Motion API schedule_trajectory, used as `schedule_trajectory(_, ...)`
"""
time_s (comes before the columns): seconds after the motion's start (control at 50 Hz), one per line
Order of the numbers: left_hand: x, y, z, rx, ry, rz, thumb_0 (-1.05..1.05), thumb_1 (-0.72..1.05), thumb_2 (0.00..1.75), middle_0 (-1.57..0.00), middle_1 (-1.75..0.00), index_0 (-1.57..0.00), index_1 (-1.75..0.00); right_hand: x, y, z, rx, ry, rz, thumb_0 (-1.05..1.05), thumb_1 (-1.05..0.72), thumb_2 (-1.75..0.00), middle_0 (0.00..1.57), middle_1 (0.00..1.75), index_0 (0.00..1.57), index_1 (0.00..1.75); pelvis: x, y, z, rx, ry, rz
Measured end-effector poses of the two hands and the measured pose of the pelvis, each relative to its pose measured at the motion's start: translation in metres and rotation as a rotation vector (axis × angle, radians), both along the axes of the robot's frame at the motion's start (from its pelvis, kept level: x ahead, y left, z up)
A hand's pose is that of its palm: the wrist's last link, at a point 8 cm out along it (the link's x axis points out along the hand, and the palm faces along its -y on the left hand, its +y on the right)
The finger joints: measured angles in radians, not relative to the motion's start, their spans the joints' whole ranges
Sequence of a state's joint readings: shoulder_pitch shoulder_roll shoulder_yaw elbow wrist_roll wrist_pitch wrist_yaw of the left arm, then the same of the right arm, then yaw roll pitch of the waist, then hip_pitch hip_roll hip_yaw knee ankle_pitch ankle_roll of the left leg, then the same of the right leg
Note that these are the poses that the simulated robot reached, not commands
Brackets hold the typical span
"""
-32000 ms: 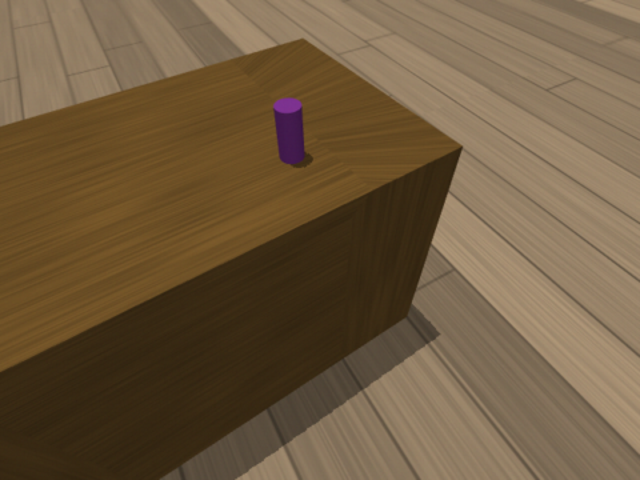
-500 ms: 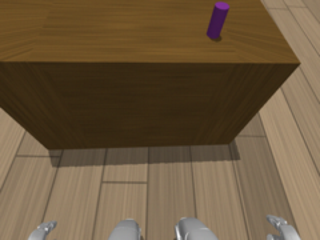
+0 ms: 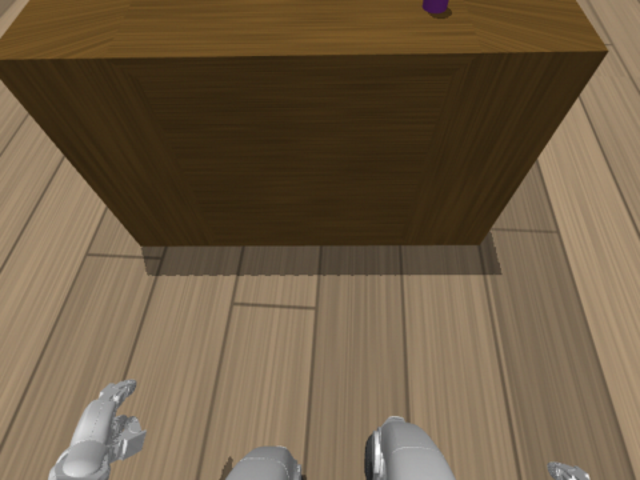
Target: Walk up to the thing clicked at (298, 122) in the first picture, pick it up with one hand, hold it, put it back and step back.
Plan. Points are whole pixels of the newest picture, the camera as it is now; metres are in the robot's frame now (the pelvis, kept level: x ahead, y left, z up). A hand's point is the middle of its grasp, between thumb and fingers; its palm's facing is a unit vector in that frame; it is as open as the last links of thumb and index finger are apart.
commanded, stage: step back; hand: right
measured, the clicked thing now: out of the picture +0.99 -0.21 +0.06
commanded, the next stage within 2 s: stand in 1.52 s
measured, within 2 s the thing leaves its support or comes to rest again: neither
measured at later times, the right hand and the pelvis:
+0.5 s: hand out of the picture -0.05 -0.30 -0.14, palm faces -0.01 +0.94 -0.34, open 7.4 cm; pelvis -0.16 -0.03 +0.01, yaw -3 degrees
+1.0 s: hand out of the picture -0.12 -0.29 -0.15, palm faces -0.03 +0.93 -0.35, open 7.4 cm; pelvis -0.20 -0.03 +0.01, yaw +0 degrees
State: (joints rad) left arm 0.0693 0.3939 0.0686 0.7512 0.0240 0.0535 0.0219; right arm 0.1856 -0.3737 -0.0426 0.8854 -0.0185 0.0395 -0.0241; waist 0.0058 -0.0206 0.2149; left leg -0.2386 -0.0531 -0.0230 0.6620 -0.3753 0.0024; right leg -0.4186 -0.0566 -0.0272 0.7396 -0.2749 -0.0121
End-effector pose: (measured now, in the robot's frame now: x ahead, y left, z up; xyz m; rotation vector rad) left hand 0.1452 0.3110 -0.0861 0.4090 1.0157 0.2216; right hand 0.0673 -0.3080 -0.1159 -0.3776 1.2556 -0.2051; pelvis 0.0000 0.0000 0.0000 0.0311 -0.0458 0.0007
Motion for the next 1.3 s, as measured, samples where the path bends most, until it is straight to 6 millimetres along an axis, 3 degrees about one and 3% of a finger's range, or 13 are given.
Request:
schedule_trajectory(0.12,-0.050,-0.007,-0.006,-0.058,0.051,0.025,0.01,0.90,0.90,-0.20,-0.30,-0.20,-0.30,-0.036,0.004,0.020,-0.004,-0.033,0.010,0.01,-0.90,-0.90,0.21,0.30,0.21,0.30,-0.038,-0.001,0.010,-0.043,-0.017,-0.009)
schedule_trajectory(0.22,-0.103,-0.015,-0.006,-0.065,0.094,0.039,0.01,0.90,0.90,-0.20,-0.30,-0.20,-0.30,-0.045,-0.011,0.033,-0.023,-0.101,0.025,0.01,-0.90,-0.90,0.21,0.30,0.21,0.30,-0.071,-0.011,0.015,-0.054,0.015,-0.036)
schedule_trajectory(0.32,-0.165,-0.026,-0.013,-0.006,0.150,0.028,0.01,0.90,0.90,-0.20,-0.30,-0.20,-0.30,-0.054,-0.034,0.019,-0.009,-0.176,0.033,0.00,-0.90,-0.90,0.21,0.30,0.21,0.30,-0.115,-0.026,0.002,-0.057,0.012,-0.072)
schedule_trajectory(0.44,-0.239,-0.032,0.005,0.020,0.208,0.063,0.01,0.90,0.90,-0.21,-0.30,-0.21,-0.30,-0.100,-0.035,0.014,0.039,-0.148,-0.006,0.00,-0.91,-0.90,0.21,0.30,0.20,0.30,-0.150,-0.032,0.012,-0.016,0.007,-0.077)
schedule_trajectory(0.58,-0.273,-0.010,0.016,0.061,0.141,0.094,0.01,0.90,0.90,-0.21,-0.30,-0.21,-0.30,-0.165,-0.030,0.000,0.041,-0.042,0.019,0.00,-0.91,-0.90,0.21,0.30,0.20,0.30,-0.185,-0.025,0.009,-0.025,0.012,0.000)
schedule_trajectory(0.72,-0.304,0.017,0.001,0.039,0.129,0.131,0.01,0.90,0.90,-0.21,-0.30,-0.20,-0.30,-0.206,-0.006,0.004,0.043,-0.018,0.034,0.01,-0.91,-0.90,0.21,0.30,0.20,0.30,-0.208,-0.010,0.005,0.009,-0.018,0.018)
schedule_trajectory(0.78,-0.311,0.014,0.000,0.004,0.161,0.131,0.01,0.90,0.90,-0.20,-0.30,-0.20,-0.30,-0.218,-0.002,0.014,0.048,-0.031,0.014,0.01,-0.90,-0.90,0.21,0.30,0.21,0.30,-0.207,-0.009,0.012,-0.015,-0.017,0.029)
schedule_trajectory(0.86,-0.311,0.004,-0.002,-0.027,0.167,0.113,0.01,0.90,0.90,-0.20,-0.30,-0.20,-0.30,-0.220,-0.007,0.018,0.046,-0.051,0.002,0.01,-0.90,-0.90,0.21,0.30,0.21,0.30,-0.206,-0.015,0.014,-0.014,-0.013,0.010)
schedule_trajectory(0.96,-0.308,-0.016,-0.006,-0.029,0.163,0.107,0.01,0.90,0.90,-0.20,-0.30,-0.20,-0.30,-0.205,-0.024,0.008,0.040,-0.066,-0.007,0.01,-0.90,-0.90,0.21,0.30,0.21,0.30,-0.201,-0.025,0.008,-0.050,-0.022,0.005)
schedule_trajectory(1.06,-0.307,-0.027,0.000,-0.046,0.147,0.126,0.01,0.90,0.90,-0.21,-0.30,-0.20,-0.30,-0.184,-0.024,0.011,0.041,-0.063,0.023,0.01,-0.91,-0.90,0.21,0.30,0.20,0.30,-0.192,-0.025,0.014,-0.029,-0.015,0.006)
schedule_trajectory(1.18,-0.297,-0.014,0.001,-0.041,0.161,0.132,0.01,0.90,0.90,-0.21,-0.30,-0.21,-0.30,-0.161,-0.015,0.013,0.033,-0.062,0.043,0.00,-0.91,-0.90,0.21,0.30,0.20,0.30,-0.179,-0.013,0.016,-0.032,-0.008,0.014)
schedule_trajectory(1.3,-0.267,0.011,-0.015,-0.051,0.159,0.126,0.01,0.90,0.90,-0.21,-0.30,-0.20,-0.30,-0.147,0.012,0.013,0.019,-0.068,0.030,0.00,-0.91,-0.90,0.21,0.30,0.20,0.30,-0.169,0.006,0.009,-0.014,-0.015,0.005)
